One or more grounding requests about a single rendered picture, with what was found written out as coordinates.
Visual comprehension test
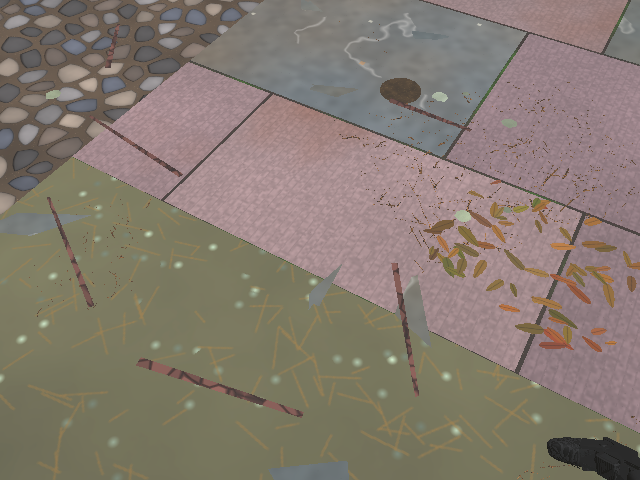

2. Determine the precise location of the robot right hand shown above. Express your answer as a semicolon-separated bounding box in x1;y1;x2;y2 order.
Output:
547;437;640;480

